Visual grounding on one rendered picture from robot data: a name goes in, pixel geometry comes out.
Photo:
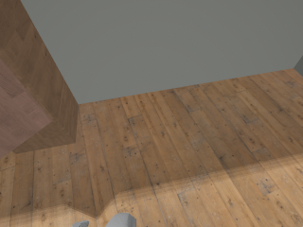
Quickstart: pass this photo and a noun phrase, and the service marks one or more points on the left robot thigh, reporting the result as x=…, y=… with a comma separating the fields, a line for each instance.
x=122, y=220

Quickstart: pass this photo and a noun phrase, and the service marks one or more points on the cupboard door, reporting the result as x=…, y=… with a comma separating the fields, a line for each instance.
x=20, y=115

